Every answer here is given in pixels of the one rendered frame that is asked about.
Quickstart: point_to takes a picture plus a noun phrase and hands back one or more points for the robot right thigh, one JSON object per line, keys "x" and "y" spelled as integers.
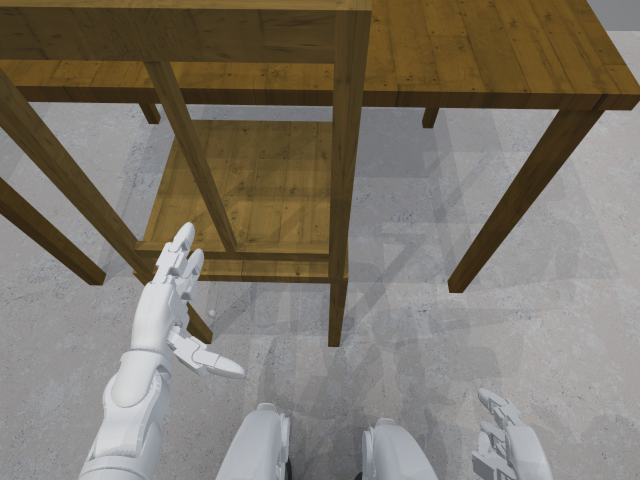
{"x": 389, "y": 452}

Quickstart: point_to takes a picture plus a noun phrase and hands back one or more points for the robot thigh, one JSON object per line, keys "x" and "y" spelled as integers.
{"x": 261, "y": 443}
{"x": 389, "y": 452}

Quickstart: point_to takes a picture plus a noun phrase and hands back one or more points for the left robot hand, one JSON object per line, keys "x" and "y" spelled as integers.
{"x": 163, "y": 303}

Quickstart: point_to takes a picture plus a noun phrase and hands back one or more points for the robot left forearm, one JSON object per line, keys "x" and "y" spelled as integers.
{"x": 135, "y": 401}

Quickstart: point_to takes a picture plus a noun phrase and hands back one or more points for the right robot hand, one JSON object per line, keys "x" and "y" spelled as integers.
{"x": 519, "y": 454}

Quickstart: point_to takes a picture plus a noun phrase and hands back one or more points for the robot left thigh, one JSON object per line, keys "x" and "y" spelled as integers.
{"x": 261, "y": 443}

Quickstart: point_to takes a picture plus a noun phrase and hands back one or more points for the table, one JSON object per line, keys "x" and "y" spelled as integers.
{"x": 493, "y": 54}

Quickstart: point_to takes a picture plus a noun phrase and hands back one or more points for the chair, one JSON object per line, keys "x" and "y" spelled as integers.
{"x": 270, "y": 201}

